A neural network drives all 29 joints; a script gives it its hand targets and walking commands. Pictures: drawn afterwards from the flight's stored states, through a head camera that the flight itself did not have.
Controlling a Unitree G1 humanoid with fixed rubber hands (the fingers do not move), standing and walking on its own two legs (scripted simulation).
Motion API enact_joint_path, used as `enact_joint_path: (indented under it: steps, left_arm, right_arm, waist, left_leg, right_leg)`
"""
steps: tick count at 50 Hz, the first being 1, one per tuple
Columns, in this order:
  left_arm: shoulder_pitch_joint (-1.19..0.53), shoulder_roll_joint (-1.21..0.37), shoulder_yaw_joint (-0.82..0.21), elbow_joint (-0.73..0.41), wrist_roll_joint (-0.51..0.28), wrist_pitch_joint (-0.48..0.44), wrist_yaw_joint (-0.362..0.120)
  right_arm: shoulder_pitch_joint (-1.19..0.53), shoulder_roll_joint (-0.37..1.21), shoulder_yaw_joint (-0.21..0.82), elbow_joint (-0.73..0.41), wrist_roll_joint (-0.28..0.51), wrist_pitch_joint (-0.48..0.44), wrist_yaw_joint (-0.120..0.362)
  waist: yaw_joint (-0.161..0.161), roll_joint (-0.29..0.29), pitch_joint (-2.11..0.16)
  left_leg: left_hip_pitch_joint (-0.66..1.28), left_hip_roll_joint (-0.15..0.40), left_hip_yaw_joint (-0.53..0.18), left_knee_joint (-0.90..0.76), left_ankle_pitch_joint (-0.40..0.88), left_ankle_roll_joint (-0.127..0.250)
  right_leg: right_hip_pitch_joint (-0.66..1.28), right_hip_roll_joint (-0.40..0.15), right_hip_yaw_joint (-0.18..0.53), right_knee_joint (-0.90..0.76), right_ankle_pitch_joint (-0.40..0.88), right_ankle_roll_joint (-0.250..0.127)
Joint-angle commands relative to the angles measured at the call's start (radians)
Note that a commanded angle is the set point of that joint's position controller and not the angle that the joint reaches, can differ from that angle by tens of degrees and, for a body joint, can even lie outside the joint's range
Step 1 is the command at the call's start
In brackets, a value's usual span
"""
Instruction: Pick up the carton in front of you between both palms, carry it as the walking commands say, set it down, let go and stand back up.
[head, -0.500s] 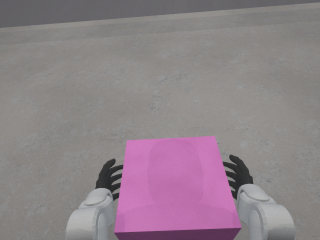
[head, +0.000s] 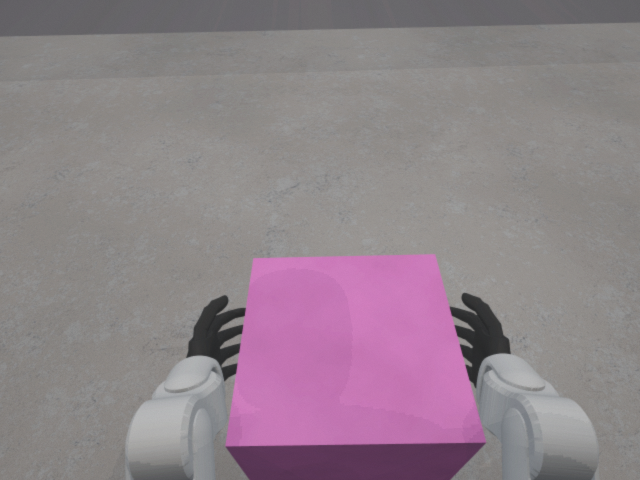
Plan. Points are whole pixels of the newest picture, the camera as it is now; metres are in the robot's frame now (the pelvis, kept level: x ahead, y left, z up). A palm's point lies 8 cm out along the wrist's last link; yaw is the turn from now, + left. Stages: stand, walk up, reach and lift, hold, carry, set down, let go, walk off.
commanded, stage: carry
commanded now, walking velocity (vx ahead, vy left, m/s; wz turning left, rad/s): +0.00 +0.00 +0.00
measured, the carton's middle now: (345, 385) +0.26 +0.00 +0.00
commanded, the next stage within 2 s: hold in 1.88 s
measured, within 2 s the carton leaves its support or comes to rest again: neither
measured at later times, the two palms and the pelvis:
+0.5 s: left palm (239, 248) +0.41 +0.13 +0.08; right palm (460, 240) +0.43 -0.17 +0.08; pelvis +0.17 -0.03 -0.01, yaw +4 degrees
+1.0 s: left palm (231, 263) +0.38 +0.14 +0.09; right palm (462, 250) +0.40 -0.16 +0.09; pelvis +0.15 -0.03 -0.01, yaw +4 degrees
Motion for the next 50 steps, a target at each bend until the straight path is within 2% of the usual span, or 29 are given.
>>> enact_joint_path:
  steps: [1, 3, 5, 7, 9, 11, 12, 13, 14, 15, 16, 19, 21, 27, 32, 36, 41, 50]
  left_arm:
    - [-0.352, -0.943, -0.732, -0.095, -0.340, -0.051, -0.173]
    - [-0.331, -0.940, -0.735, -0.105, -0.328, -0.062, -0.163]
    - [-0.339, -0.921, -0.742, -0.136, -0.330, -0.062, -0.155]
    - [-0.345, -0.890, -0.742, -0.152, -0.334, -0.050, -0.153]
    - [-0.342, -0.855, -0.735, -0.145, -0.338, -0.032, -0.157]
    - [-0.340, -0.820, -0.719, -0.123, -0.336, -0.015, -0.164]
    - [-0.343, -0.798, -0.707, -0.110, -0.335, -0.006, -0.168]
    - [-0.352, -0.775, -0.694, -0.091, -0.333, 0.002, -0.171]
    - [-0.348, -0.772, -0.679, -0.054, -0.327, 0.006, -0.175]
    - [-0.318, -0.782, -0.658, -0.009, -0.323, 0.004, -0.179]
    - [-0.318, -0.801, -0.649, 0.009, -0.321, 0.000, -0.182]
    - [-0.338, -0.857, -0.640, 0.016, -0.322, -0.016, -0.187]
    - [-0.363, -0.880, -0.649, -0.011, -0.332, -0.026, -0.187]
    - [-0.359, -0.877, -0.677, -0.049, -0.342, -0.031, -0.180]
    - [-0.367, -0.867, -0.692, -0.064, -0.349, -0.029, -0.182]
    - [-0.373, -0.856, -0.693, -0.065, -0.349, -0.026, -0.183]
    - [-0.373, -0.841, -0.681, -0.054, -0.339, -0.019, -0.182]
    - [-0.391, -0.830, -0.664, -0.031, -0.330, -0.005, -0.179]
  right_arm:
    - [-0.366, 0.926, 0.683, -0.117, 0.351, -0.028, 0.202]
    - [-0.350, 0.907, 0.685, -0.127, 0.352, -0.035, 0.207]
    - [-0.336, 0.879, 0.679, -0.139, 0.350, -0.036, 0.207]
    - [-0.316, 0.848, 0.669, -0.138, 0.339, -0.028, 0.201]
    - [-0.306, 0.818, 0.659, -0.125, 0.322, -0.016, 0.194]
    - [-0.313, 0.791, 0.649, -0.102, 0.302, 0.000, 0.188]
    - [-0.319, 0.777, 0.644, -0.083, 0.292, 0.007, 0.184]
    - [-0.325, 0.760, 0.642, -0.068, 0.284, 0.016, 0.179]
    - [-0.326, 0.760, 0.648, -0.060, 0.286, 0.029, 0.175]
    - [-0.343, 0.763, 0.655, -0.062, 0.293, 0.037, 0.175]
    - [-0.372, 0.781, 0.669, -0.057, 0.300, 0.039, 0.177]
    - [-0.431, 0.844, 0.703, -0.060, 0.333, 0.023, 0.185]
    - [-0.447, 0.870, 0.714, -0.075, 0.349, 0.010, 0.186]
    - [-0.380, 0.867, 0.688, -0.061, 0.325, -0.001, 0.179]
    - [-0.366, 0.855, 0.675, -0.063, 0.310, -0.003, 0.178]
    - [-0.373, 0.844, 0.674, -0.069, 0.309, -0.001, 0.178]
    - [-0.387, 0.831, 0.676, -0.067, 0.313, 0.006, 0.179]
    - [-0.414, 0.827, 0.671, -0.046, 0.317, 0.020, 0.180]
  waist:
    - [0.015, 0.140, -0.374]
    - [0.017, 0.165, -0.366]
    - [0.012, 0.199, -0.349]
    - [0.005, 0.213, -0.336]
    - [0.003, 0.195, -0.317]
    - [0.009, 0.138, -0.282]
    - [0.008, 0.106, -0.279]
    - [0.000, 0.014, -0.293]
    - [0.004, -0.051, -0.331]
    - [0.009, -0.105, -0.325]
    - [0.009, -0.105, -0.318]
    - [0.012, -0.075, -0.337]
    - [0.013, -0.044, -0.367]
    - [0.014, 0.016, -0.395]
    - [0.014, 0.040, -0.363]
    - [0.014, 0.043, -0.331]
    - [0.014, 0.034, -0.297]
    - [0.015, 0.032, -0.245]
  left_leg:
    - [0.346, 0.244, -0.158, -0.113, 0.655, 0.023]
    - [0.336, 0.220, -0.095, -0.103, 0.686, 0.026]
    - [0.335, 0.212, -0.074, -0.088, 0.681, 0.030]
    - [0.326, 0.209, -0.065, -0.076, 0.624, 0.028]
    - [0.304, 0.190, -0.057, -0.040, 0.516, 0.013]
    - [0.248, 0.154, -0.054, 0.028, 0.369, -0.036]
    - [0.178, 0.152, -0.071, 0.055, 0.271, -0.061]
    - [0.098, 0.128, -0.073, 0.108, 0.131, -0.087]
    - [0.077, 0.097, -0.121, 0.091, -0.011, -0.100]
    - [0.092, 0.087, -0.129, 0.079, -0.087, -0.104]
    - [0.125, 0.089, -0.135, 0.076, -0.064, -0.104]
    - [0.178, 0.104, -0.133, 0.072, 0.081, -0.103]
    - [0.186, 0.107, -0.130, 0.088, 0.163, -0.105]
    - [0.205, 0.106, -0.129, 0.104, 0.243, -0.111]
    - [0.219, 0.119, -0.135, 0.097, 0.294, -0.105]
    - [0.209, 0.125, -0.142, 0.086, 0.269, -0.097]
    - [0.182, 0.122, -0.150, 0.066, 0.200, -0.088]
    - [0.133, 0.118, -0.164, 0.018, 0.036, -0.073]
  right_leg:
    - [-0.013, -0.015, 0.006, -0.171, 0.067, 0.006]
    - [0.018, 0.008, -0.027, -0.327, 0.101, 0.013]
    - [0.029, 0.025, -0.056, -0.440, 0.161, 0.016]
    - [0.054, 0.026, -0.075, -0.504, 0.236, 0.017]
    - [0.101, 0.024, -0.093, -0.587, 0.328, 0.017]
    - [0.207, 0.002, -0.102, -0.747, 0.498, 0.022]
    - [0.297, -0.062, -0.057, -0.734, 0.592, 0.021]
    - [0.384, -0.163, 0.020, -0.651, 0.907, -0.010]
    - [0.439, -0.199, 0.056, -0.610, 1.004, -0.073]
    - [0.404, -0.201, 0.080, -0.628, 0.934, -0.092]
    - [0.367, -0.188, 0.075, -0.641, 0.882, -0.091]
    - [0.337, -0.141, 0.018, -0.593, 0.871, -0.068]
    - [0.351, -0.127, 0.002, -0.559, 0.877, -0.067]
    - [0.352, -0.123, -0.005, -0.521, 0.899, -0.070]
    - [0.305, -0.110, -0.022, -0.518, 0.782, -0.059]
    - [0.281, -0.106, -0.028, -0.527, 0.683, -0.054]
    - [0.274, -0.107, -0.025, -0.547, 0.620, -0.051]
    - [0.252, -0.106, -0.016, -0.599, 0.458, -0.045]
